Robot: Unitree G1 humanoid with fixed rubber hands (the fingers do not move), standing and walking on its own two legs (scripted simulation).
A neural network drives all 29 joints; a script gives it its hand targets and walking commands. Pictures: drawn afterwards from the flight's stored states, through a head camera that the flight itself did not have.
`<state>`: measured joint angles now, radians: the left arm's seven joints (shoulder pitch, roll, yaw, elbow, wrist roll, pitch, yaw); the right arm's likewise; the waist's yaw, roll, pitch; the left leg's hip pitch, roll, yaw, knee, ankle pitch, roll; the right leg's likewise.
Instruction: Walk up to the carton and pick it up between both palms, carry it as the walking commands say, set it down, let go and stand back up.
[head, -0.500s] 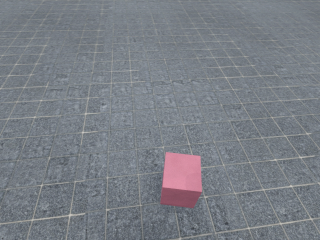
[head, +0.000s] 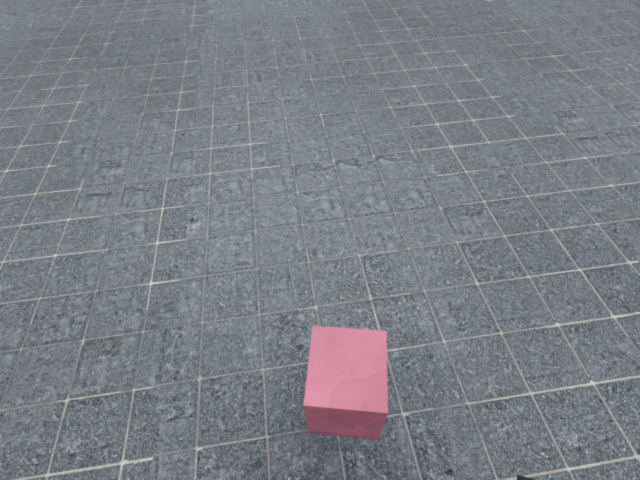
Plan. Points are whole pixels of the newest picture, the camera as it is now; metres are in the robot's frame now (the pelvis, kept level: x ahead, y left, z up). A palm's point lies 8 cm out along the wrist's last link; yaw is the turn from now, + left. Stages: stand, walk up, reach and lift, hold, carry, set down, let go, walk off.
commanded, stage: walk up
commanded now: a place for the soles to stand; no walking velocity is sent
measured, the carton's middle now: (346, 383) +0.46 -0.05 -0.62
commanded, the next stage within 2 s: stand in 1.86 s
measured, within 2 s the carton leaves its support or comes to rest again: neither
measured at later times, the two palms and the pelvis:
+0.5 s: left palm out of the picture +0.09 +0.26 -0.11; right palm out of the picture +0.07 -0.25 -0.12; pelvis -0.01 +0.01 +0.01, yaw -6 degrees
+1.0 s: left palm out of the picture +0.10 +0.25 -0.11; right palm out of the picture -0.04 -0.25 -0.13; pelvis -0.02 +0.01 +0.01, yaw -12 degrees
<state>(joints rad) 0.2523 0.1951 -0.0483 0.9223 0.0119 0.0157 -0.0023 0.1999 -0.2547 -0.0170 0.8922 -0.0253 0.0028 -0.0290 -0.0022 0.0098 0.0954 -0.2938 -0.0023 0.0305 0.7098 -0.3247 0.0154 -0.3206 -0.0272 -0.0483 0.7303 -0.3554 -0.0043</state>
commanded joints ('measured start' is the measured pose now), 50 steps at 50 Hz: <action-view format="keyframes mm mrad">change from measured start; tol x8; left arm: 1 -15 169 46 -111 -18 -16 20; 50 42 205 89 -140 6 -46 26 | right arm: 1 33 -167 -19 -27 21 -6 -1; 13 -132 -102 5 -26 10 23 8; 50 -29 -162 1 5 13 46 22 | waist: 1 -3 47 -109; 14 2 -65 -170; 26 17 23 -105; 37 -18 -99 -78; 46 23 38 -45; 50 8 -41 -23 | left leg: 1 97 192 -199 -217 287 95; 6 158 113 -51 -119 337 45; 14 166 100 -24 -108 248 34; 25 43 209 -98 -313 29 102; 31 24 157 -30 -281 -130 69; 37 114 100 7 -210 -73 46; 45 17 277 -70 -409 -197 128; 50 33 186 43 -279 -188 72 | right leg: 1 -7 -60 131 -137 193 -47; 6 34 -114 214 -182 531 -76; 10 30 -136 246 -196 588 -90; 26 12 0 162 -108 167 -52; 34 -119 -65 373 -289 38 -81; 39 -141 -43 364 -285 27 -71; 45 -64 44 186 -65 76 -51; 50 -107 -1 320 -182 121 -74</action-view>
